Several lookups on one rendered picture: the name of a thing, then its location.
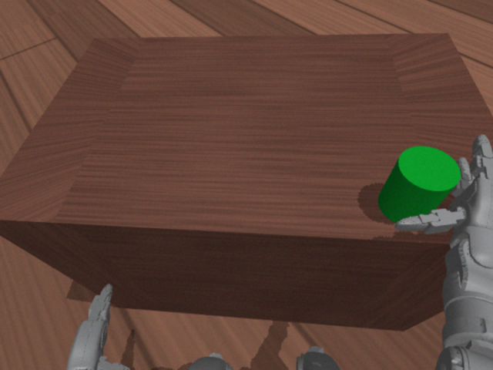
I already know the right robot arm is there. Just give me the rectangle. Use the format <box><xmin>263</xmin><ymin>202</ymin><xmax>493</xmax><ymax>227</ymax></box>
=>
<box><xmin>435</xmin><ymin>226</ymin><xmax>493</xmax><ymax>370</ymax></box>

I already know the left robot hand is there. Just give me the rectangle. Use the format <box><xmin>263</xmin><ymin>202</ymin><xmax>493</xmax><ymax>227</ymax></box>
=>
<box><xmin>66</xmin><ymin>284</ymin><xmax>130</xmax><ymax>370</ymax></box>

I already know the right robot hand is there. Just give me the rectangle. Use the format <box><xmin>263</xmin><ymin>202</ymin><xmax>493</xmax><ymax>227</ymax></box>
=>
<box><xmin>395</xmin><ymin>134</ymin><xmax>493</xmax><ymax>234</ymax></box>

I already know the can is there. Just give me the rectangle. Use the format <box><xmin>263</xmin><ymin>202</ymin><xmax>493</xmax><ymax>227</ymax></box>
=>
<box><xmin>378</xmin><ymin>146</ymin><xmax>461</xmax><ymax>223</ymax></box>

